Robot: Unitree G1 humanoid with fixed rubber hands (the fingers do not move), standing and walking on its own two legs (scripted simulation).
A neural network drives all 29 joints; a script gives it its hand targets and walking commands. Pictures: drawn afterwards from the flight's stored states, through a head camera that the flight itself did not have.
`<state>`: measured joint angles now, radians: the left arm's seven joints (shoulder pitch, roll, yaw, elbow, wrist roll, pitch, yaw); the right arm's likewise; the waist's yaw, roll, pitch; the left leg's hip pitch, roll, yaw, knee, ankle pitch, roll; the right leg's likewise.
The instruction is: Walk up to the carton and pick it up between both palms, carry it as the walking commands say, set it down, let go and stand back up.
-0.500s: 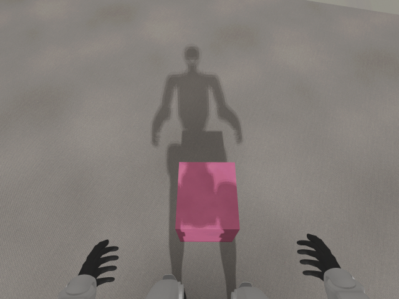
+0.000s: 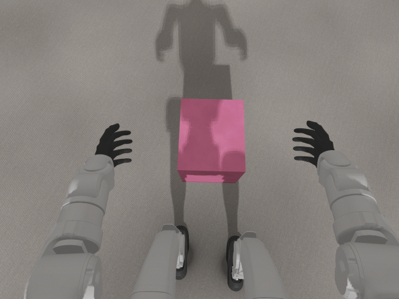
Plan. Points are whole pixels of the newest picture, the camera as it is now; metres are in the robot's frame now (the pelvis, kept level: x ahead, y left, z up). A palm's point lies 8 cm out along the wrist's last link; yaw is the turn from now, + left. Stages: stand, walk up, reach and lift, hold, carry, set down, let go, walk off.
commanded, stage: reach and lift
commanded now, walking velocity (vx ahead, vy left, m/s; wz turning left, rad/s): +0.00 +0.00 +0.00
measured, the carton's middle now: (210, 144) +0.57 +0.00 -0.55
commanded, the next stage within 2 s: none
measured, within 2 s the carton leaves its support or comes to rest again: neither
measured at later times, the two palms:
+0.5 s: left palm (128, 102) +0.53 +0.21 -0.12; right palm (309, 103) +0.54 -0.22 -0.12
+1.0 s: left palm (136, 112) +0.54 +0.22 -0.20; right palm (293, 113) +0.55 -0.21 -0.20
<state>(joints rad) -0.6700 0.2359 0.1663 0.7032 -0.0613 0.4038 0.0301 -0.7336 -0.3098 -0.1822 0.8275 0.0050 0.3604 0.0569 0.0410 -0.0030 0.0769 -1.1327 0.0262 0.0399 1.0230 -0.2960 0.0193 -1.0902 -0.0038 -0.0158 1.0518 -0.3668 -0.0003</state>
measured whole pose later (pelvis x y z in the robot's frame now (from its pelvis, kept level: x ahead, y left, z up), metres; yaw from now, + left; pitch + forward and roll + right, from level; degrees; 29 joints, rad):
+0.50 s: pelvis +0.02 -0.01 -0.02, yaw -1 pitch +44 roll -1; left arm -1.14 0.29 0.33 0.89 0.00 0.20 0.01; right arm -1.18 -0.35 -0.30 0.96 0.02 0.18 0.04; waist 0.03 0.00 -0.01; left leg -1.52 0.04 0.03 1.03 -0.27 0.01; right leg -1.48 0.01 -0.02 1.06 -0.34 -0.01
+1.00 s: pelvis +0.00 -0.01 -0.09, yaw -1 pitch +49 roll -1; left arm -1.30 0.34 0.40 0.98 0.06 0.18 -0.02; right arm -1.33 -0.34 -0.36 0.98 -0.02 0.19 0.01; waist 0.02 -0.01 -0.01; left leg -1.81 0.04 0.02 1.28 -0.33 0.01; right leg -1.77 0.01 -0.02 1.31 -0.40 -0.01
